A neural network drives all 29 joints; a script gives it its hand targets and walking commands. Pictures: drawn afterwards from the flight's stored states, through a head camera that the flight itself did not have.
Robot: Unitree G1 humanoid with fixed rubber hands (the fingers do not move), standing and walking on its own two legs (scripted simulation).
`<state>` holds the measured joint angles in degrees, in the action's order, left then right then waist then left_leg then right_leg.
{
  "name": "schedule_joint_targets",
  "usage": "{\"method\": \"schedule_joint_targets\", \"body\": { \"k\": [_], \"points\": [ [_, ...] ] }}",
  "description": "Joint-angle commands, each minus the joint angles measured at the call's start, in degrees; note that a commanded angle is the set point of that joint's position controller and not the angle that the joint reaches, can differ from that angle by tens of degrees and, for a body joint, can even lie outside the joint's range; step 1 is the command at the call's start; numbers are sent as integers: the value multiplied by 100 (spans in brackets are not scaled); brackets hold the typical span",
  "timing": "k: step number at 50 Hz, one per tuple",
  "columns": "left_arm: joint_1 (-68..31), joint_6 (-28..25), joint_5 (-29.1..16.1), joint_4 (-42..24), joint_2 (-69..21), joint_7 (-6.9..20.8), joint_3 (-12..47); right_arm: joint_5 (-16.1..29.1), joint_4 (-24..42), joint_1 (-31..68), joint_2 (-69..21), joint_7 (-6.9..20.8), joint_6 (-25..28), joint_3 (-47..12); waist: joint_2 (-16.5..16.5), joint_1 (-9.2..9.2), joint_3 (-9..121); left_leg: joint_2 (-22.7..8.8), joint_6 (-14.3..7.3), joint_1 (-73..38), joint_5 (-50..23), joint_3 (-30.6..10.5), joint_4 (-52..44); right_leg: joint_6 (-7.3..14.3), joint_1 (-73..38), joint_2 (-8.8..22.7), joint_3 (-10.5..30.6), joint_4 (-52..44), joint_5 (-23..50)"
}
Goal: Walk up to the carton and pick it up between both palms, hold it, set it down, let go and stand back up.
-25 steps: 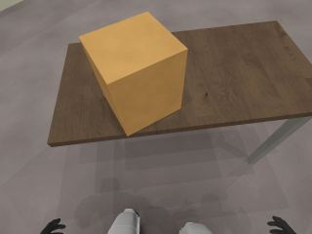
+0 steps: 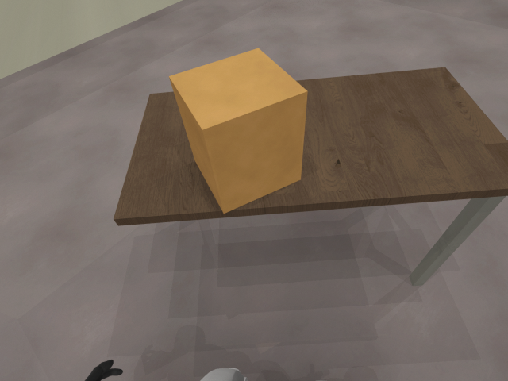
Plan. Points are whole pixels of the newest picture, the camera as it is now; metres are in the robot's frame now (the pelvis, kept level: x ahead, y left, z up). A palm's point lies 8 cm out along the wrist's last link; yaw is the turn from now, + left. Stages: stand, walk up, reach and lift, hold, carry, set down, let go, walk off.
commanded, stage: walk up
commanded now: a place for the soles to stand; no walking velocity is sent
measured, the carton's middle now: (240, 132) +0.62 +0.05 +0.02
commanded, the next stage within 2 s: none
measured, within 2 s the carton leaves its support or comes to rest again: neither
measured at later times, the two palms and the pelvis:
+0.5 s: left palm out of the picture +0.09 +0.36 -0.13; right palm out of the picture +0.04 -0.27 -0.06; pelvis +0.02 +0.06 +0.00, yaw +2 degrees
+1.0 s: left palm out of the picture +0.11 +0.28 -0.09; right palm out of the picture +0.05 -0.33 -0.12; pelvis +0.03 -0.03 +0.00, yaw +2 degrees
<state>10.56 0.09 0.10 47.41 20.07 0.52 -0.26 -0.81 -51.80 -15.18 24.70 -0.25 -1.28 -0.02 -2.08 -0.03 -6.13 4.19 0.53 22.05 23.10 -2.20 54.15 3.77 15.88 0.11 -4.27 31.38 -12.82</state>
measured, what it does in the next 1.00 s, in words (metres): steps on the spot: left foot, then right foot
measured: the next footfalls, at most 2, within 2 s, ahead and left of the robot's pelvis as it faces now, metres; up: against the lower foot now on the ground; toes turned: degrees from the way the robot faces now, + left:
left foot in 0.14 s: +0.04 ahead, +0.12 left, +0.00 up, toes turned -2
right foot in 0.76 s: +0.12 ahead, -0.09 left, +0.00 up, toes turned +0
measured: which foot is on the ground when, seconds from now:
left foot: up 0.00-0.12, down 0.14-0.76, up 0.78-1.00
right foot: down 0.00-0.16, up 0.18-0.74, down 0.76-1.00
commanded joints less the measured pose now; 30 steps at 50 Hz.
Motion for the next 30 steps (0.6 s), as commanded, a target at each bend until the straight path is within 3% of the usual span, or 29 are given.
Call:
{"method": "schedule_joint_targets", "body": {
  "k": [1, 3, 4, 5, 6, 7, 8, 9, 10, 11, 12, 13, 16, 18, 20, 25, 28, 30],
  "points": [
    [-238, -103, 191, -481, 1633, 23, -711, -24, 93, -807, 913, 33, 249, 448, 1439, -50, 579, -482, -147, -273, 516, 152, -998, 688, -151, 1632, 1371, -1681, -2467],
    [-460, -43, 212, -555, 1616, 44, -664, -10, -8, -1188, 817, 39, 304, 466, 1371, -181, 661, -488, -233, -1020, -39, 293, -1571, 588, 351, 1526, 1114, -1375, -2489],
    [-566, -2, 200, -557, 1557, 54, -626, -24, -139, -1516, 756, 23, 337, 495, 1058, -347, 789, -342, -332, -1510, -459, 356, -1984, 453, 577, 1362, 930, -1065, -2550],
    [-529, 43, 177, -534, 1357, 58, -566, -48, -186, -1651, 726, -11, 367, 504, 778, -349, 718, -257, -347, -1621, -411, 133, -2401, 335, 646, 1145, 793, -533, -2646],
    [-417, 101, 148, -523, 1185, 52, -510, -84, -145, -1571, 915, -70, 405, 541, 154, -302, 579, -492, -446, -1579, 109, -726, -2973, 113, 893, 873, 604, 441, -2407],
    [-446, 136, 67, -569, 901, 70, -394, -145, 68, -1206, 1197, -135, 467, 553, -691, -180, 138, -1638, -708, -958, 1702, -3049, -4007, -269, 1401, 305, 294, 1482, -1798],
    [-454, 157, 89, -505, 1205, 67, -480, -136, 313, -645, 1518, -158, 489, 585, -468, 3, -496, -1870, -898, -262, 2699, -3892, -4456, -375, 1772, 29, 705, 1947, -1595],
    [-373, 155, 132, -409, 1315, 89, -529, -129, 402, -396, 1519, -207, 533, 546, 24, 127, -783, -1750, -809, -214, 2368, -3584, -4388, -373, 1835, 188, 920, 2135, -1313],
    [-235, 172, 131, -292, 1391, 112, -548, -94, 413, -372, 1569, -233, 591, 556, -115, 63, -682, -1741, -596, -340, 2025, -3624, -4489, -352, 1851, 248, 1104, 2037, -1203],
    [-109, 177, 134, -200, 1507, 135, -590, -98, 395, -518, 1472, -237, 639, 586, 21, 54, -575, -1563, -336, -739, 1510, -3434, -4454, -361, 1864, 193, 1086, 2163, -891],
    [-123, 180, 100, -127, 1411, 149, -568, -72, 299, -780, 1282, -242, 683, 556, -21, -45, -381, -1377, 8, -1127, 443, -3057, -4329, -355, 1835, 106, 1135, 2139, -712],
    [-12, 194, 83, -61, 1333, 151, -521, -52, 248, -974, 1240, -251, 693, 547, -231, -75, -10, -1274, 216, -1486, -704, -2715, -4096, -377, 1694, 96, 1053, 2068, -621],
    [7, 193, 72, -4, 1234, 75, -456, -11, 219, -1250, 997, -298, 688, 519, -505, -107, 576, -1153, 374, -2375, -3568, -2106, -3365, -320, 1637, 35, 941, 2050, -508],
    [-217, 197, 69, -23, 1201, 32, -422, 8, 221, -1348, 992, -332, 675, 499, -602, -159, 640, -1164, 336, -2507, -4759, -1816, -3110, -301, 1586, 6, 868, 1999, -513],
    [-304, 214, 55, -21, 1146, 22, -385, 18, 189, -1493, 956, -366, 662, 498, -544, -229, 601, -1204, 366, -2617, -5123, -1835, -3002, -253, 1680, -22, 838, 2009, -530],
    [-542, 224, 48, -108, 1170, 4, -370, 15, 212, -1503, 1010, -414, 630, 533, -473, -344, 566, -1337, 171, -2713, -4867, -1992, -2986, -195, 1744, -16, 766, 1708, -693],
    [-622, 200, 43, -154, 1141, -2, -397, -14, 252, -1326, 1039, -407, 622, 532, -407, -313, 462, -1502, -150, -2485, -4311, -2218, -3059, -178, 1645, 101, 786, 1459, -808],
    [-651, 166, 54, -180, 1174, 7, -391, -16, 294, -1104, 1153, -384, 626, 538, -409, -259, 372, -1529, -390, -2186, -4020, -2117, -3057, -181, 1446, 189, 762, 1239, -938]
  ]
}}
